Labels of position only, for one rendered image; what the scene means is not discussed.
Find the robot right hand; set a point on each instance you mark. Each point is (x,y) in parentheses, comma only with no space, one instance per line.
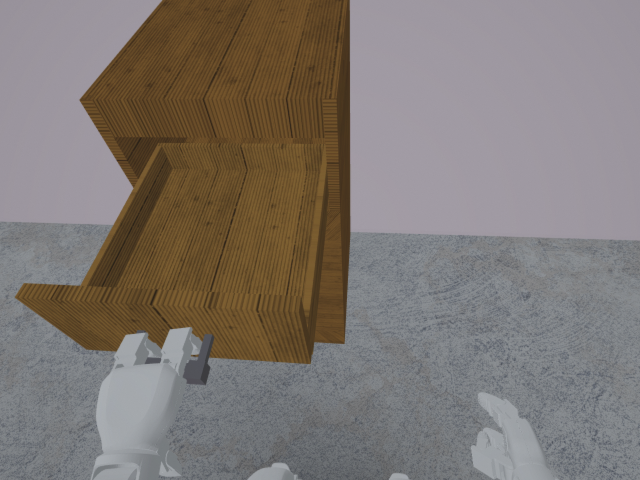
(496,454)

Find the left robot forearm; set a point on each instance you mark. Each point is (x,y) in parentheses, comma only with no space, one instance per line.
(127,464)

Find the handle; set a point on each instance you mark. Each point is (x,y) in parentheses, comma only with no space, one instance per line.
(196,371)

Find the cabinet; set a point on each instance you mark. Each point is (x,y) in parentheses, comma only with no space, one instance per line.
(240,71)

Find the robot left hand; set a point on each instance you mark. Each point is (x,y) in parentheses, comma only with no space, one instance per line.
(138,402)

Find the robot left shin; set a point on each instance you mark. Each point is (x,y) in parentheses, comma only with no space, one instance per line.
(281,465)

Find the drawer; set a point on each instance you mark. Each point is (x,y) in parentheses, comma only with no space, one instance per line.
(226,238)

